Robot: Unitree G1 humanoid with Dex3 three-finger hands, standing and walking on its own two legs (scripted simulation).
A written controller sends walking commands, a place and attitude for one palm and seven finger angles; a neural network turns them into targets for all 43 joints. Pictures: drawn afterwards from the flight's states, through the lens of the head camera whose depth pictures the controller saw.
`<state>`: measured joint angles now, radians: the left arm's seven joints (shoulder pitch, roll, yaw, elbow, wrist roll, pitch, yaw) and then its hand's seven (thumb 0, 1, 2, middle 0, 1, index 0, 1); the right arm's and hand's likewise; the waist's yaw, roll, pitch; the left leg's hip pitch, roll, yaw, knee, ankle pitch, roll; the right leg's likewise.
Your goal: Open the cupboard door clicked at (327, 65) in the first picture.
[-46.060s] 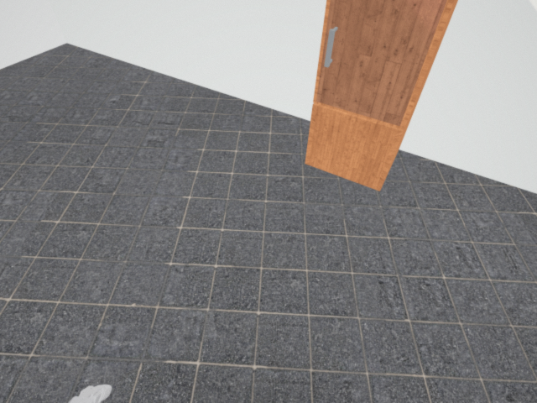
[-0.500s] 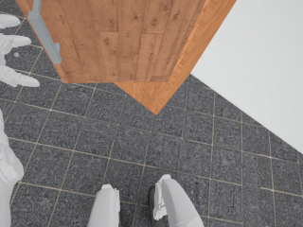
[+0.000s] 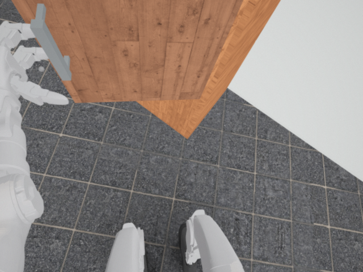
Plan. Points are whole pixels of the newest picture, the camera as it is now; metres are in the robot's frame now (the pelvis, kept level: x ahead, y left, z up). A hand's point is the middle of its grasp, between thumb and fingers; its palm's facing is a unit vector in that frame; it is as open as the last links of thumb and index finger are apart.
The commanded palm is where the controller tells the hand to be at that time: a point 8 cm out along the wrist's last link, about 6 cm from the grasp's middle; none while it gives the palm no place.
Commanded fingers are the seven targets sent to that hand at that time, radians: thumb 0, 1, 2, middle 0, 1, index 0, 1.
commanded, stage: slide the fingers in behind the handle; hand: left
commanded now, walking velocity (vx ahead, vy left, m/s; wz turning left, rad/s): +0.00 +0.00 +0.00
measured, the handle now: (55, 46) +0.57 +0.22 +0.04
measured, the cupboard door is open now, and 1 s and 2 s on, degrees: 43 43 44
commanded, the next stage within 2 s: close the thumb around the handle in 0.88 s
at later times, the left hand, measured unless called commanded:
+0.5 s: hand (62, 69) +0.51 +0.20 +0.04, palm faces +0.03 -1.00 -0.02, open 14.0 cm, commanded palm +0.49 +0.24 +0.04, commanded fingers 0.00 -0.50 0.30 -0.30 -1.20 -0.30 -1.20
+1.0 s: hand (64, 71) +0.51 +0.19 +0.05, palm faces +0.04 -1.00 -0.04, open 14.0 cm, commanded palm +0.49 +0.24 +0.04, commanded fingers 0.00 -0.39 0.35 -0.31 -1.21 -0.31 -1.21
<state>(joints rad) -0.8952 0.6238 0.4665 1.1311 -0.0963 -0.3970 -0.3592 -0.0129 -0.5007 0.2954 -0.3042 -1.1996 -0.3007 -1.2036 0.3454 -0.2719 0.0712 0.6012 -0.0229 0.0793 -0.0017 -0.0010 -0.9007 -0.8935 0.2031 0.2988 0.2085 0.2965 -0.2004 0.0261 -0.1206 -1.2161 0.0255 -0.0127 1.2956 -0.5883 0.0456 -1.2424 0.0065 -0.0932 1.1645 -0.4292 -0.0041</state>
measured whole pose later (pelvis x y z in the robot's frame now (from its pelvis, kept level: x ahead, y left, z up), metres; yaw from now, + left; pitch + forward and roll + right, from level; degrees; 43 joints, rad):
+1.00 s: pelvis +0.00 -0.01 +0.00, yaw +1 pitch +27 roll -3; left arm -0.87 0.53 0.43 1.14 -0.08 -0.48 -0.26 -0.01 -0.50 0.30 -0.29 -1.19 -0.30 -1.20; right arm 0.33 -0.27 0.05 0.61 -0.03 0.06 0.00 0.00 -0.90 -0.89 0.20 0.30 0.21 0.30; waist -0.19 0.02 -0.12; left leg -1.18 0.02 0.00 1.28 -0.58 0.03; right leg -1.22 0.01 -0.08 1.18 -0.43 -0.02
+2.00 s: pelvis +0.00 +0.00 +0.01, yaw +0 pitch +28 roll -3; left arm -0.79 0.47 0.41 1.04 -0.10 -0.44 -0.22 0.00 0.77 0.82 -0.37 -1.35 -0.36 -1.35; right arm 0.35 -0.26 0.05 0.59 -0.03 0.08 0.02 0.00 -0.90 -0.89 0.20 0.30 0.21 0.30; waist -0.19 0.03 -0.13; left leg -1.16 0.02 0.01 1.26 -0.59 0.04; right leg -1.21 0.01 -0.06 1.16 -0.43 -0.01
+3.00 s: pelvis +0.02 -0.07 +0.02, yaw +6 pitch +19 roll +2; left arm 0.16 -0.10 -0.19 0.19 0.12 -0.42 0.56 0.02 0.60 0.76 -0.37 -1.31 -0.40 -1.33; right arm 0.15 -0.18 -0.01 0.60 -0.09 -0.09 0.00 0.01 -0.90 -0.89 0.20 0.30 0.21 0.30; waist 0.00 0.01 -0.18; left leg -0.95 -0.01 -0.05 1.19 -0.58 -0.06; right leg -1.03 -0.02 -0.12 1.20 -0.52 -0.10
